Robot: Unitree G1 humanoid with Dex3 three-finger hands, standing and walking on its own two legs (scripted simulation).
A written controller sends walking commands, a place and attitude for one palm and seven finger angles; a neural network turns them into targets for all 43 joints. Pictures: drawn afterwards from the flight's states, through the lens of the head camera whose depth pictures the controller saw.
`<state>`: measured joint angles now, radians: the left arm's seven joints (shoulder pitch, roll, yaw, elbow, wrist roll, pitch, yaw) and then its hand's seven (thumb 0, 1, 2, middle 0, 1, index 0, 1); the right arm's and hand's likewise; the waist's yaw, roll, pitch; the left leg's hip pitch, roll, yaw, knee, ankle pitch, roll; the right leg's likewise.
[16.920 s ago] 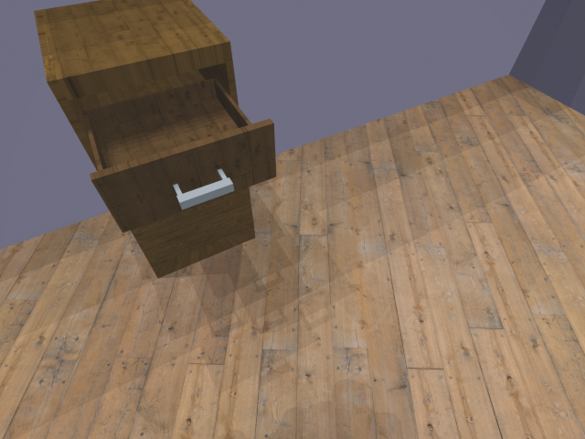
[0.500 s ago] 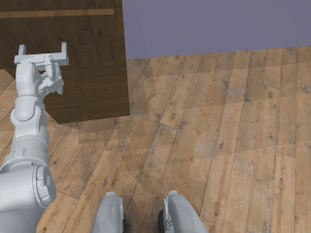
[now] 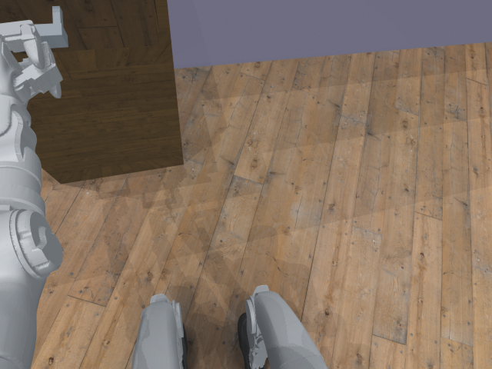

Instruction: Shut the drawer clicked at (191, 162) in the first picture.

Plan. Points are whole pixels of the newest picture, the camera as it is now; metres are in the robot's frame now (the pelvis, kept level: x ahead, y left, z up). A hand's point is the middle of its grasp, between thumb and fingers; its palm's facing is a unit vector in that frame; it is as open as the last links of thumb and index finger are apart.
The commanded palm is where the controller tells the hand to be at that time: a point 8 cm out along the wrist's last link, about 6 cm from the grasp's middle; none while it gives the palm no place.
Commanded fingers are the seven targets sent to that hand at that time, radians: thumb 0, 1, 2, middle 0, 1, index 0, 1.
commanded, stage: push the drawer shut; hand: left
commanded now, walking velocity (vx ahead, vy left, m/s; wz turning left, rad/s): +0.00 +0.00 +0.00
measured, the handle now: (19, 26) +0.62 +0.27 +0.06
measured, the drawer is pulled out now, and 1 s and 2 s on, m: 0.04 0.00 0.00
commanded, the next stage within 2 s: pull the fist back off the drawer in 0.72 s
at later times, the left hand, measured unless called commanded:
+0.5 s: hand (39, 44) +0.60 +0.24 +0.06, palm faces +0.10 -0.99 -0.04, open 3.2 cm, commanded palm +0.61 +0.25 +0.06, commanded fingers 0.00 0.90 0.90 -1.40 -1.60 -1.40 -1.60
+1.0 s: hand (33, 40) +0.60 +0.25 +0.06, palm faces +0.09 -1.00 -0.05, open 3.4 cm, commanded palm +0.63 +0.24 +0.06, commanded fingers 0.00 0.90 0.90 -1.40 -1.60 -1.40 -1.60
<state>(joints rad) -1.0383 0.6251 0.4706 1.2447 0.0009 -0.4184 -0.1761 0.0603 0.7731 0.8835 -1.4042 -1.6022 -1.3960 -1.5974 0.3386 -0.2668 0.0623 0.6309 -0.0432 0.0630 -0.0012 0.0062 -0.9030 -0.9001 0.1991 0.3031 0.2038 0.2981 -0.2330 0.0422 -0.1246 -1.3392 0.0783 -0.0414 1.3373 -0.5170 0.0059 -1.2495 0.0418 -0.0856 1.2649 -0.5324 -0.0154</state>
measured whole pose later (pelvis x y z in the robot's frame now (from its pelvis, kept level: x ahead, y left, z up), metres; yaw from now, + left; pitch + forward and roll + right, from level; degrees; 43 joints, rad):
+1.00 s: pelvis -0.02 +0.02 -0.02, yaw -2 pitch +34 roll -9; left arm -1.37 0.88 0.40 1.34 0.09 -0.24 -0.21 0.05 0.53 0.85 -1.40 -1.60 -1.40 -1.60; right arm 0.40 -0.26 0.15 0.62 -0.06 0.00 -0.02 0.00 -0.90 -0.90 0.20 0.30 0.20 0.30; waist -0.34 0.05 -0.09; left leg -1.53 0.08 -0.08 1.41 -0.49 0.03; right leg -1.40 0.05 -0.12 1.29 -0.49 0.01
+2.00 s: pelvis +0.05 +0.00 +0.07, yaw +2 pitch +20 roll -4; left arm -0.47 0.40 0.37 0.66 -0.19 -0.27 -0.19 0.02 0.89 0.90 -1.40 -1.60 -1.40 -1.60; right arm 0.35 -0.26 0.02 0.57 0.03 0.06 0.01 0.01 -0.90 -0.90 0.20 0.30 0.20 0.30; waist -0.09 0.03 -0.16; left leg -0.88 0.07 -0.02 1.00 -0.48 0.00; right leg -0.78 0.04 -0.07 0.91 -0.48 -0.01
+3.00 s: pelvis +0.05 -0.01 +0.14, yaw +4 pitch -4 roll -1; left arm 0.53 0.32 0.29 -0.44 -0.07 -0.10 0.09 0.01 0.89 0.90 -1.41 -1.60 -1.40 -1.60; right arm 0.19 -0.23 0.03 0.60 0.00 -0.07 -0.09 0.02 -0.90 -0.90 0.20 0.30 0.20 0.30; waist 0.07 0.09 0.02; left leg -0.12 0.03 0.01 0.43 -0.24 -0.01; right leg -0.04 0.02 -0.05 0.38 -0.26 -0.02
